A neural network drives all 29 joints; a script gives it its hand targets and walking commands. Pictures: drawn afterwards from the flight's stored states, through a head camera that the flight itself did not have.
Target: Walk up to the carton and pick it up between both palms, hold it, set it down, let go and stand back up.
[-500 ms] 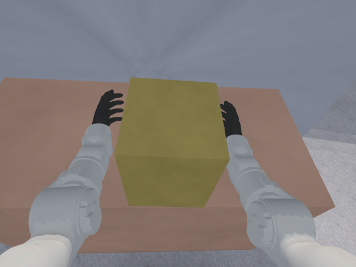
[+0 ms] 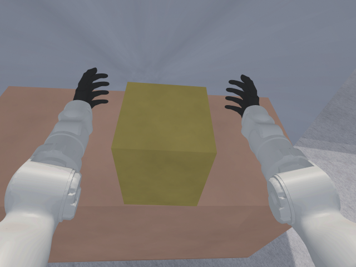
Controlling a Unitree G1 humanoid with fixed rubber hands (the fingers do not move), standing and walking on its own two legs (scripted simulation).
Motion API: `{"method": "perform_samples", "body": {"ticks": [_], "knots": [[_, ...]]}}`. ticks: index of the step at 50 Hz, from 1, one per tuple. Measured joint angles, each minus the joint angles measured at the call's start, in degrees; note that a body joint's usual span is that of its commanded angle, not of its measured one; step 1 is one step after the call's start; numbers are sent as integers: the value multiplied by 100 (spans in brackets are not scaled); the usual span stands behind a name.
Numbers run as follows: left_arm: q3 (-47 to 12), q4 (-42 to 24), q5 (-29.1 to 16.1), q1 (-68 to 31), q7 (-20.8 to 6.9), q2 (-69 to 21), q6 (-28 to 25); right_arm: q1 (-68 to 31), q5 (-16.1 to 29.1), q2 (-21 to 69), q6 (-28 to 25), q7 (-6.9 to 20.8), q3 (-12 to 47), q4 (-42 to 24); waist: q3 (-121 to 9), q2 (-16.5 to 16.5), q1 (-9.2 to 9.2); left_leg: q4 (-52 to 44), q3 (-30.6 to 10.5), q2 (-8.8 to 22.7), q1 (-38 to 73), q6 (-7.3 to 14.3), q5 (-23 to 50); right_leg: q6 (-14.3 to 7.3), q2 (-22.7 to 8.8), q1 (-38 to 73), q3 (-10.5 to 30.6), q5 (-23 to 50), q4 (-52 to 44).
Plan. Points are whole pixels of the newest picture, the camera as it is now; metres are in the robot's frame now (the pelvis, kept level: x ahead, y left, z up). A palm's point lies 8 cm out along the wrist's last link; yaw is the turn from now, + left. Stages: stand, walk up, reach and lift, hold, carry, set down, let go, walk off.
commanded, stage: set down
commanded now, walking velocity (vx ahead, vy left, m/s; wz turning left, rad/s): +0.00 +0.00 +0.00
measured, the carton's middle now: (163, 147) +0.43 +0.02 +0.02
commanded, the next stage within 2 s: none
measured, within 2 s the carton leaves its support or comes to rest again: neither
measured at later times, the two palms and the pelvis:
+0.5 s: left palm (72, 68) +0.46 +0.21 +0.22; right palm (257, 82) +0.45 -0.17 +0.22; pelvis +0.01 +0.00 +0.01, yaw +0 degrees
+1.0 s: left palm (67, 118) +0.40 +0.22 +0.15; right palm (246, 125) +0.39 -0.15 +0.15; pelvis -0.01 +0.00 +0.01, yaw +0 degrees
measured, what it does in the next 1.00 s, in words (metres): stands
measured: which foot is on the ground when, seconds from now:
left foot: down 0.00-1.00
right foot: down 0.00-1.00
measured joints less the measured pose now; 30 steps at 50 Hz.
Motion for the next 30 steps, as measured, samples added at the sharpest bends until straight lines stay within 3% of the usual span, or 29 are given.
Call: {"method": "perform_samples", "body": {"ticks": [5, 14, 23, 30], "knots": [[42, -110, -30, -122, -5, 117, 357, -45, 23, 78, 309, -160, 38, -284, 83, -9, -11, -109, 11, 0, 174, -23, 38, -3, 5, 157, 16, 32, -83], [227, -940, 46, -120, 38, 316, 1271, -137, 18, 99, 966, -426, -59, -853, 290, 7, -16, -337, -20, -8, 624, -58, 89, -9, 22, 672, 1, 141, -434], [352, -1420, 110, -270, 58, 414, 2025, -311, 177, -50, 1523, -491, -41, -1108, 473, -14, -49, -493, -16, -16, 1084, -62, 96, -14, 29, 1171, 17, 201, -684], [486, -1617, 247, -237, -30, 474, 2303, -365, 417, -157, 1718, -514, 227, -1160, 619, -14, -52, -596, 9, -17, 1380, -57, 120, -3, 33, 1466, 49, 245, -805]]}}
